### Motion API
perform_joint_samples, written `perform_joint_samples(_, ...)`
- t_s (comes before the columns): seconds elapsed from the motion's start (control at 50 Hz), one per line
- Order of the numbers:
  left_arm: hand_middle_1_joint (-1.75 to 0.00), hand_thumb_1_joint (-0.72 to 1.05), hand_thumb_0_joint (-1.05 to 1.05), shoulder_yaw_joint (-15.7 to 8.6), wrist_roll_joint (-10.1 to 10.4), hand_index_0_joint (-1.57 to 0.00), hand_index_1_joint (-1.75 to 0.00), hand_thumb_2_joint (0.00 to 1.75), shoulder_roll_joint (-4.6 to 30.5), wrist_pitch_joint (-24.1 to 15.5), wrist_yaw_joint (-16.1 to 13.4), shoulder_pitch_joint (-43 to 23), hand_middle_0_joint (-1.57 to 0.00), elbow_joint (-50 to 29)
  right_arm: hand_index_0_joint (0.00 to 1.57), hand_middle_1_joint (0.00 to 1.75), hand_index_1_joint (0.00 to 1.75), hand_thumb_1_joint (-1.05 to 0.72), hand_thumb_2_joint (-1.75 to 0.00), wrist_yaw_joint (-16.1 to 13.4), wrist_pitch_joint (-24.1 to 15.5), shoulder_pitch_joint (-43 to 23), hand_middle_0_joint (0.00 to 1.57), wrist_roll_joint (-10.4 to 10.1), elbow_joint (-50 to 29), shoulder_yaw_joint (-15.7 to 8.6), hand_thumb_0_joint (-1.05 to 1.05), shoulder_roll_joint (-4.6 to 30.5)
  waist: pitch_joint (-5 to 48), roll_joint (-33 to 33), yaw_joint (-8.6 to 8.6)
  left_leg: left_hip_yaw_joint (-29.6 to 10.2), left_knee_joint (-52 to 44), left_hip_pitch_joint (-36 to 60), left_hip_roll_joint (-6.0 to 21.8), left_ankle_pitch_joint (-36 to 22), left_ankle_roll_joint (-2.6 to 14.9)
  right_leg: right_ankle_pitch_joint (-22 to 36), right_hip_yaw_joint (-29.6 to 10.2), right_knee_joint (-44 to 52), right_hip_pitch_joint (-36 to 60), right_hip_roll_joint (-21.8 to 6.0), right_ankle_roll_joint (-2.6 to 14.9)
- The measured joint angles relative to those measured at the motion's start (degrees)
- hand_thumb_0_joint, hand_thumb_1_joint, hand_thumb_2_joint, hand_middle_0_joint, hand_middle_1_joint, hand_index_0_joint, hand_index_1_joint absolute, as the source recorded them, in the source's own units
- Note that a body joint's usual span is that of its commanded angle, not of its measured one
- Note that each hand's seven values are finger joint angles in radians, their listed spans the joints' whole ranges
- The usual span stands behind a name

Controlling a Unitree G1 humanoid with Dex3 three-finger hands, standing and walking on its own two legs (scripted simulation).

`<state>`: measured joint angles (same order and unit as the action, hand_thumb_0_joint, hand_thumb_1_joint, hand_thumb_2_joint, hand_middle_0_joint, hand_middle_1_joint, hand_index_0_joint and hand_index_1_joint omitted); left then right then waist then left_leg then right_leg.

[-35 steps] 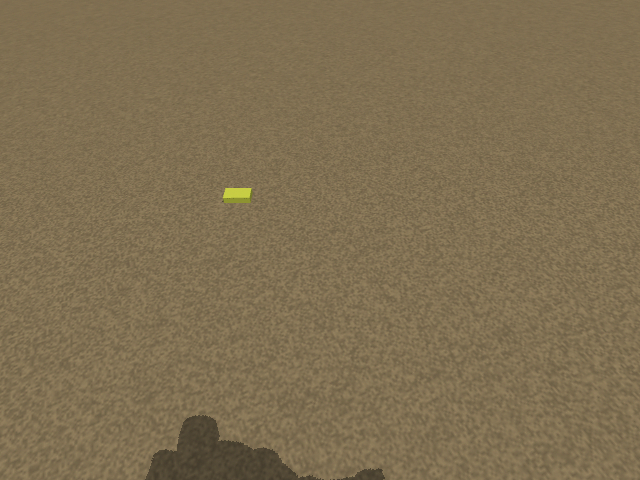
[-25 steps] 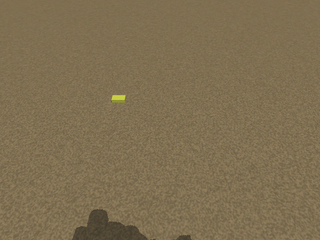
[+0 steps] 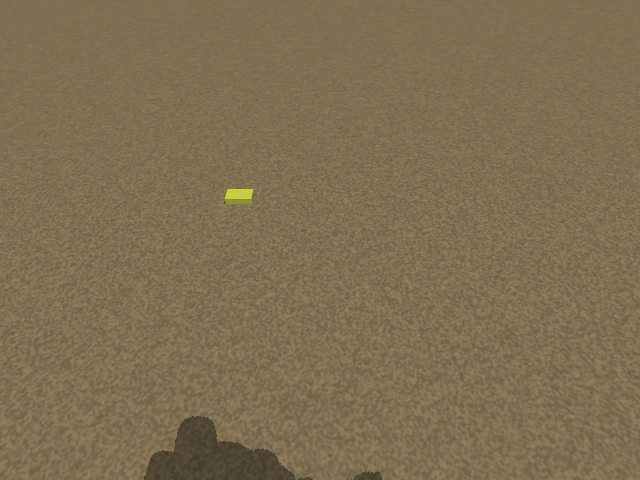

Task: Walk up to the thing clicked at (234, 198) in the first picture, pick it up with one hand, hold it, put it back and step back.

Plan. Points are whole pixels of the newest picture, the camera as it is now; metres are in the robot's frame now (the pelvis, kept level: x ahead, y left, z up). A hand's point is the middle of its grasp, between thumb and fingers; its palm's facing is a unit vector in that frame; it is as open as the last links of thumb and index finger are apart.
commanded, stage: stand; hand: left
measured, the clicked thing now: (239, 196) +1.48 +0.40 -0.77
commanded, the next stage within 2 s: walk up in 0.42 s
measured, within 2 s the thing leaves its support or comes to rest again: neither
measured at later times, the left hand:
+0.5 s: hand out of the picture +0.08 +0.26 -0.16, palm faces -0.02 -0.94 -0.33, open 7.4 cm
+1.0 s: hand (81, 449) +0.23 +0.38 -0.15, palm faces -0.03 -0.94 -0.35, open 7.4 cm
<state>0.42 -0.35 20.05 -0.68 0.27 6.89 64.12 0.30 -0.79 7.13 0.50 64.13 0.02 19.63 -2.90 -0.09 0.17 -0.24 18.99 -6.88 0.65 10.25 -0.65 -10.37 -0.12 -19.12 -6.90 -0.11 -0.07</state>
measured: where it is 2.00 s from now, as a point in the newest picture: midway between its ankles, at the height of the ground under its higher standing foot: (292, 351)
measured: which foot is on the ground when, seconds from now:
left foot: down 0.00-0.52, up 0.54-0.72, down 0.74-1.00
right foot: down 0.00-0.76, up 0.78-1.00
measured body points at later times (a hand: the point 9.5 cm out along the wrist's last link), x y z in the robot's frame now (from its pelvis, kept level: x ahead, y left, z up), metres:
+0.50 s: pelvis +0.01 +0.01 +0.00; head +0.02 +0.01 +0.45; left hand +0.08 +0.31 -0.13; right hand +0.08 -0.30 -0.13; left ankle +0.00 +0.12 -0.74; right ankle +0.00 -0.12 -0.74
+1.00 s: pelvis +0.17 +0.09 -0.01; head +0.18 +0.11 +0.44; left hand +0.23 +0.43 -0.13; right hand +0.23 -0.23 -0.11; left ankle +0.15 +0.19 -0.75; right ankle +0.26 -0.05 -0.70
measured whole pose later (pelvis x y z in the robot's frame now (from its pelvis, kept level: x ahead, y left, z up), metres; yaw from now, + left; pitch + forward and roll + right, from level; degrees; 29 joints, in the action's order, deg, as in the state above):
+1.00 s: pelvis +0.17 +0.09 -0.01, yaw +2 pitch -3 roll +1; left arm -2.5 -0.5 26.2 -2.7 4.4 14.8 55.4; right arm 4.0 -4.4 17.4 0.8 52.8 -3.9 22.0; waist -3.1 -3.3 1.0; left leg 5.5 23.9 -5.9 -0.9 15.7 2.7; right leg -16.1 0.0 -50.2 -28.4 -4.4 0.5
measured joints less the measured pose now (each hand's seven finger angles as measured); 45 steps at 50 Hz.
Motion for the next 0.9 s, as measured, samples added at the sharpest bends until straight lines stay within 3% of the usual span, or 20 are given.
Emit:
perform_joint_samples(0.42, -0.30, 0.90, 0.00, 0.0, 0.0, -0.20, -0.30, 0.89, 0.0, 0.0, -0.1, 0.0, -0.20, -0.1, 0.20, 0.30, 0.30, -0.90, -0.90, -0.1, 0.0, -0.4, 0.21, -0.1, 0.1, 0.0, 0.01, 0.2, -0.2, -0.1, 0.01, 0.1, -0.1, 0.3, -0.4, 0.5, 0.41, -0.3, -0.1, 0.5, 0.5, -0.4, -0.43)
perform_joint_samples(0.5, -0.30, 0.90, 0.00, -1.9, -0.9, -0.20, -0.30, 0.89, 0.8, -1.2, 2.0, 2.5, -0.20, -2.6, 0.21, 0.30, 0.30, -0.90, -0.90, 2.3, -0.2, 2.2, 0.21, 0.9, -2.6, -2.4, 0.01, 1.1, 1.7, 0.1, 0.01, -0.3, 7.7, -3.0, -0.8, 10.8, 2.97, -11.4, 0.3, -7.6, -2.7, -0.5, 1.87)
perform_joint_samples(0.54, -0.30, 0.90, 0.00, -2.7, -1.2, -0.20, -0.30, 0.89, 1.6, -2.2, 2.4, 3.8, -0.20, -4.0, 0.21, 0.30, 0.30, -0.90, -0.90, 2.9, -0.1, 3.2, 0.21, 1.2, -3.7, -3.3, 0.01, 2.2, 2.3, 0.7, -0.12, -0.8, 12.5, -5.3, -0.7, 13.3, 3.52, -10.6, 0.6, -9.2, -3.5, -0.2, 2.27)
perform_joint_samples(0.58, -0.30, 0.90, 0.00, -3.4, -1.5, -0.20, -0.30, 0.89, 2.2, -3.2, 2.5, 5.0, -0.20, -5.1, 0.20, 0.30, 0.30, -0.90, -0.90, 3.1, 0.1, 3.6, 0.21, 1.5, -4.1, -4.0, 0.01, 3.3, 1.9, 1.3, -0.48, -1.1, 20.2, -9.1, -0.7, 15.1, 3.11, -6.4, 1.5, -8.3, -2.5, -0.4, 1.62)
perform_joint_samples(0.62, -0.30, 0.90, 0.00, -3.7, -1.7, -0.20, -0.30, 0.89, 2.5, -3.5, 2.4, 6.5, -0.20, -5.9, 0.20, 0.30, 0.30, -0.90, -0.90, 3.5, 0.2, 4.0, 0.21, 1.6, -4.4, -4.5, 0.01, 4.5, 1.5, 2.4, -1.21, -1.3, 25.2, -12.3, 0.2, 15.0, 2.53, -7.3, 2.2, -6.5, -0.2, -0.4, 1.17)
perform_joint_samples(0.68, -0.30, 0.90, 0.00, -4.1, -1.6, -0.20, -0.30, 0.89, 4.2, -3.2, 2.5, 8.8, -0.21, -6.4, 0.20, 0.30, 0.30, -0.90, -0.90, 4.4, -0.3, 4.1, 0.20, 1.5, -5.5, -5.0, 0.01, 5.2, 0.9, 1.9, -2.02, -0.5, 23.4, -15.0, 2.1, 14.2, 1.75, -8.2, 2.5, -4.0, 3.3, -1.4, 0.52)
perform_joint_samples(0.72, -0.30, 0.90, 0.00, -4.3, -1.6, -0.20, -0.30, 0.89, 5.7, -2.7, 2.6, 9.9, -0.20, -6.4, 0.20, 0.30, 0.30, -0.90, -0.90, 5.0, -1.0, 4.0, 0.20, 1.4, -6.7, -5.5, 0.01, 5.4, 0.4, 1.0, -2.15, 0.0, 18.7, -15.2, 3.2, 10.6, 1.59, -9.8, 2.7, -4.5, 4.7, -2.5, -0.24)
perform_joint_samples(0.76, -0.30, 0.90, 0.01, -4.5, -1.3, -0.20, -0.30, 0.89, 6.9, -2.2, 2.7, 10.8, -0.20, -6.4, 0.20, 0.30, 0.30, -0.90, -0.90, 5.1, -2.0, 3.9, 0.20, 1.5, -8.0, -6.1, 0.01, 5.6, -0.2, -0.4, -1.96, 1.7, 15.4, -13.9, 2.8, 2.3, 1.09, -13.6, 2.2, -9.9, 4.1, -4.5, -0.16)
perform_joint_samples(0.78, -0.30, 0.90, 0.01, -4.6, -1.1, -0.20, -0.30, 0.89, 7.3, -1.8, 2.6, 11.0, -0.20, -6.2, 0.20, 0.30, 0.30, -0.90, -0.90, 4.8, -2.6, 3.7, 0.20, 1.8, -8.7, -6.5, 0.01, 5.5, -0.6, -1.5, -1.92, 2.9, 16.6, -13.6, 1.9, 1.6, 1.16, -15.0, 0.9, -16.7, 1.7, -5.6, 0.98)
perform_joint_samples(0.84, -0.30, 0.90, 0.01, -3.8, -0.5, -0.20, -0.30, 0.89, 7.2, -0.7, 2.1, 10.3, -0.20, -5.4, 0.20, 0.30, 0.30, -0.90, -0.90, 4.2, -3.5, 4.7, 0.20, 1.0, -10.5, -6.3, 0.01, 4.6, -0.5, -2.2, -0.50, 3.9, 17.4, -11.6, 0.7, 5.4, 2.26, -16.4, -3.9, -37.8, -7.9, -2.1, 3.18)
perform_joint_samples(0.9, -0.30, 0.90, 0.01, -3.1, 0.1, -0.20, -0.30, 0.89, 7.1, -1.6, 2.6, 9.6, -0.20, -6.5, 0.20, 0.30, 0.30, -0.90, -0.90, 3.6, -3.2, 6.7, 0.20, 0.4, -10.9, -5.1, 0.01, 3.4, -0.3, -3.1, -0.10, 4.9, 12.4, -6.6, -0.2, 5.3, 2.90, -11.6, -2.9, -41.9, -15.2, -1.7, 2.90)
